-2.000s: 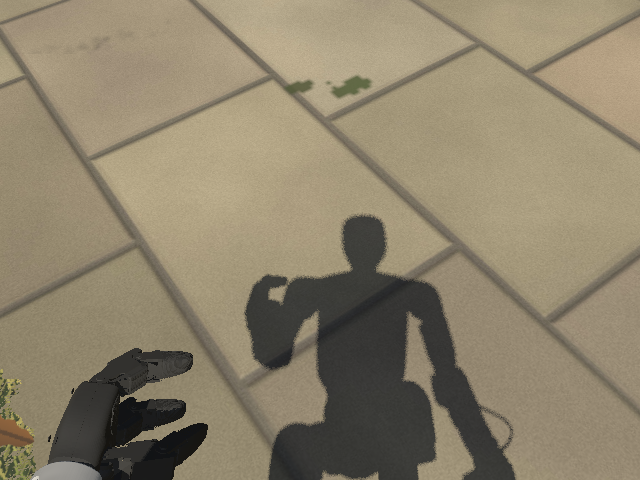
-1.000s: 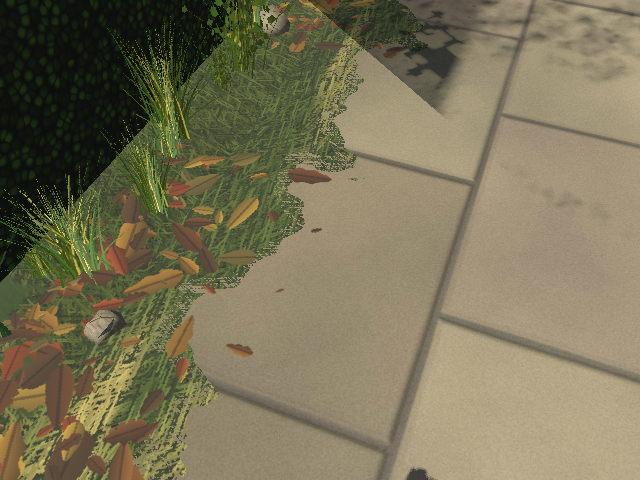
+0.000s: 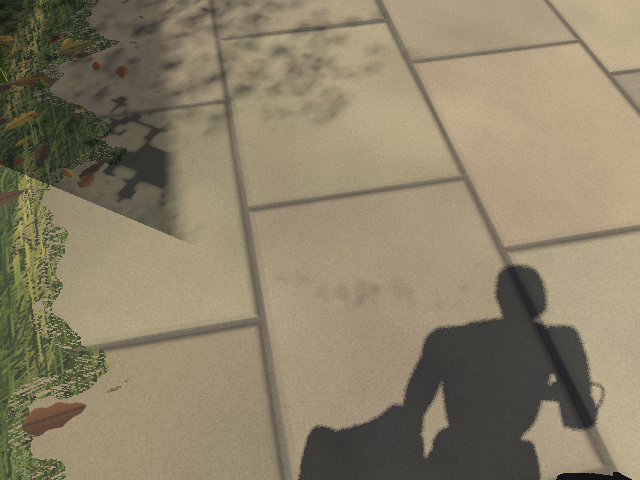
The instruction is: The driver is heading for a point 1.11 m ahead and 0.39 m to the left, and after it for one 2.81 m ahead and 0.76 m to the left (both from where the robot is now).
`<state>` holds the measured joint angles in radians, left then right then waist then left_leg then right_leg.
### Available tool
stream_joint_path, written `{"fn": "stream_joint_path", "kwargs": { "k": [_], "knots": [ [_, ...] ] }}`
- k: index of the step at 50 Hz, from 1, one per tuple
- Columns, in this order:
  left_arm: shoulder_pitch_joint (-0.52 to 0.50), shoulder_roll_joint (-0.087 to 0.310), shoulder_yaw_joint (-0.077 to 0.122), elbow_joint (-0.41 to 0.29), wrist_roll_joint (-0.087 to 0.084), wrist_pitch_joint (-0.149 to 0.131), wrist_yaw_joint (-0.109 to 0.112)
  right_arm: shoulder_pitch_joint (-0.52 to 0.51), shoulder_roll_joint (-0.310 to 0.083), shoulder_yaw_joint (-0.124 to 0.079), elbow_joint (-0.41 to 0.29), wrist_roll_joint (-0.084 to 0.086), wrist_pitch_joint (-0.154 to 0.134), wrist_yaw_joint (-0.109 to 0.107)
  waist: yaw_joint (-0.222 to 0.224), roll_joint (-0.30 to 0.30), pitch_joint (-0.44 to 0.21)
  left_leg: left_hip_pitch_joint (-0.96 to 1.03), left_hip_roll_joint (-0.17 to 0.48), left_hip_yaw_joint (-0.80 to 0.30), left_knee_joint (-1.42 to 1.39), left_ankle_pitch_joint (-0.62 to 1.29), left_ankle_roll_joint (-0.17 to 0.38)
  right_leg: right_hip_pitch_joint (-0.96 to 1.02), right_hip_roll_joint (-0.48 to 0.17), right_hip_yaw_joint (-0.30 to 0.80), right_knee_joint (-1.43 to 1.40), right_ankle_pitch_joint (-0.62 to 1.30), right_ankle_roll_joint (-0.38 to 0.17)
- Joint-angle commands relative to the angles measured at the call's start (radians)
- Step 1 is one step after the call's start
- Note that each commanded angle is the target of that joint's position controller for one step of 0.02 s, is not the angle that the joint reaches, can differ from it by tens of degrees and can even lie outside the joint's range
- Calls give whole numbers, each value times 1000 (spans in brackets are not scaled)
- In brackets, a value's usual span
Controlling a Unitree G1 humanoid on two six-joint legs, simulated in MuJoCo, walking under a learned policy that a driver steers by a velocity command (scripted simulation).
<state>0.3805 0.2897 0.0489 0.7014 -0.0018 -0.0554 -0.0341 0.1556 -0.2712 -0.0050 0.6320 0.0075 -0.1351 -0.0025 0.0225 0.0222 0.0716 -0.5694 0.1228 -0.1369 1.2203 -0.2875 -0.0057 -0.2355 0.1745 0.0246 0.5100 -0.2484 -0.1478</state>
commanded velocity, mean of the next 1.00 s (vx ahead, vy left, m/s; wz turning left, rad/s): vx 1.00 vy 0.00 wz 0.67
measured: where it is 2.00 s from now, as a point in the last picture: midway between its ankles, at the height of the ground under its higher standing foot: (162, 191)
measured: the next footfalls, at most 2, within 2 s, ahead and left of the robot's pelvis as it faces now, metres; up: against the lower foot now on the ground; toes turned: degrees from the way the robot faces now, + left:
left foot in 0.28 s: +0.51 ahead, +0.14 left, +0.00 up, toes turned +6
right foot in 0.74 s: +0.97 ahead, +0.09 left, +0.00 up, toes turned +38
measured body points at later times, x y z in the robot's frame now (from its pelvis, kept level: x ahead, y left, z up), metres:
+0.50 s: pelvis +0.47 +0.11 +0.01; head +0.49 +0.11 +0.46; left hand +0.63 +0.38 -0.05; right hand +0.55 -0.16 -0.11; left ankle +0.47 +0.14 -0.73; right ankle +0.55 -0.07 -0.65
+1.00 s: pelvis +0.91 +0.21 +0.00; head +0.91 +0.24 +0.45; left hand +0.70 +0.44 -0.12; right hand +1.26 +0.17 -0.05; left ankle +0.91 +0.37 -0.64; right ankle +0.94 +0.07 -0.73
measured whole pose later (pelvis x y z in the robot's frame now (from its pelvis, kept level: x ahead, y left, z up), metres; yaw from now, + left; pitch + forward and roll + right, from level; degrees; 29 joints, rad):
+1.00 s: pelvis +0.91 +0.21 +0.00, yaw +45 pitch -1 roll -5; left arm 0.42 0.34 0.10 0.80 0.00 -0.10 0.00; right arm 0.13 -0.36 -0.06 0.60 0.04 -0.02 0.02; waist 0.09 0.05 0.04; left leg -0.77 0.11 -0.02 1.23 -0.23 0.05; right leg -0.01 0.05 -0.12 0.34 -0.29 0.00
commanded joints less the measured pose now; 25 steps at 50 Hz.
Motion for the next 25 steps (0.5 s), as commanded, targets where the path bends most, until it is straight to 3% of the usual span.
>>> {"fn": "stream_joint_path", "kwargs": {
  "k": [1, 3, 5, 7, 9, 10, 12, 13, 14, 15, 16, 17, 18, 19, 20, 21, 22, 24, 25],
  "knots": [
    [-92, 88, 17, -70, -1, -42, 21, 51, -94, -25, -31, -17, 31, -3, -48, -56, 41, -59, 46, 94, -136, 159, -38, -125, -231, 225, -335, 108, -139],
    [-66, 87, 12, -47, 0, -53, 30, -47, -62, -9, -47, -18, 24, 3, 4, -66, 58, -27, 32, 133, -328, 394, -36, -147, -188, 109, -343, 166, -99],
    [-10, 107, 13, -17, -6, -67, 30, -135, -43, 1, -49, -6, 10, 17, 62, -44, 59, 62, -10, 174, -500, 598, -13, -131, -212, 68, -408, 134, -76],
    [33, 133, 17, 18, -9, -72, 28, -200, -58, -6, -66, 22, 5, 32, 92, -42, 92, 17, -40, 169, -622, 625, 13, 16, -264, 45, -448, 180, -55],
    [50, 140, 18, 47, -1, -60, 31, -235, -77, -16, -84, 38, 0, 55, 92, -46, 102, -67, -71, 165, -703, 586, 48, 209, -307, 6, -426, 328, -19],
    [33, 151, 19, 51, 9, -51, 35, -216, -91, -25, -85, 39, -3, 67, 66, -57, 76, -70, -98, 178, -721, 558, 67, 296, -322, -17, -385, 496, 5],
    [-1, 185, 26, 45, 45, -32, 45, -121, -139, -51, -77, 42, 8, 75, -10, -121, -50, 20, -183, 250, -657, 416, 97, 439, -340, -52, -221, 1054, 44],
    [-28, 203, 33, 37, 64, -19, 53, 4, -171, -69, -55, 47, 23, 70, -82, -163, -127, 126, -213, 268, -602, 325, 116, 464, -352, -63, -59, 1312, 56],
    [-92, 221, 38, 19, 74, -6, 57, 226, -210, -90, -1, 51, 43, 58, -191, -177, -216, 321, -214, 253, -559, 276, 141, 413, -357, -76, 183, 1440, 63],
    [-167, 215, 34, -6, 66, -3, 63, 461, -245, -103, 54, 44, 62, 44, -315, -82, -282, 632, -169, 152, -590, 256, 170, 181, -304, -101, 569, 1262, 83],
    [30, 5, -17, -39, 39, -24, 41, 443, -284, -105, 79, 27, 47, 51, -122, 366, -347, 1055, 52, -374, -607, -175, 407, -423, -99, 7, 1052, -108, 186],
    [-40, 82, -32, -64, -8, -72, 19, 425, -196, -97, 44, 10, 48, 44, -172, 263, -441, 1068, 122, -757, -906, -468, 416, -499, -59, 122, 1070, -202, 133],
    [-157, 138, -15, -100, -36, -99, 10, 373, -169, -92, 33, -11, 43, 35, -167, 146, -280, 949, 114, -721, -971, -435, 351, -547, -117, 160, 986, -124, 84],
    [-226, 129, -24, -126, -26, -116, 11, 328, -155, -87, 29, -15, 38, 43, -126, -36, -191, 789, 82, -649, -990, -319, 320, -499, -151, 153, 883, -81, 61],
    [-257, 107, -25, -129, -5, -123, 14, 275, -149, -85, 23, -11, 31, 49, -81, -101, -112, 650, 41, -577, -995, -196, 327, -468, -164, 147, 799, -71, 62],
    [-229, 101, -22, -122, 10, -118, 18, 227, -138, -80, 9, -14, 28, 45, -30, -94, -82, 556, -12, -494, -1010, -98, 330, -416, -189, 160, 739, -54, 73],
    [-217, 103, -19, -115, 19, -109, 22, 201, -129, -77, 4, -3, 31, 45, -8, -72, -52, 497, -48, -437, -1020, -22, 332, -396, -199, 151, 688, -43, 93],
    [-222, 102, -17, -119, 28, -93, 32, 203, -121, -74, 15, 23, 34, 34, 8, -57, -6, 408, -71, -371, -1028, 80, 332, -402, -221, 126, 565, -37, 141],
    [-269, 94, -20, -140, 33, -89, 36, 214, -119, -73, 23, 29, 35, 26, -5, -55, 24, 336, -90, -333, -1041, 120, 323, -386, -217, 99, 471, -2, 161]
  ]
}}
Velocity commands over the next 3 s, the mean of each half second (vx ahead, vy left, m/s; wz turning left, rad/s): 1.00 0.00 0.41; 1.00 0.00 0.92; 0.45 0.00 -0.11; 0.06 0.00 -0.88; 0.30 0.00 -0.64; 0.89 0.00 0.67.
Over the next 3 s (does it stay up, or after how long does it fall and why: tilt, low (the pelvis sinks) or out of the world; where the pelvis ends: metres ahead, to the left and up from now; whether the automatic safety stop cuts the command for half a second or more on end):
stays up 1.59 0.47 -0.04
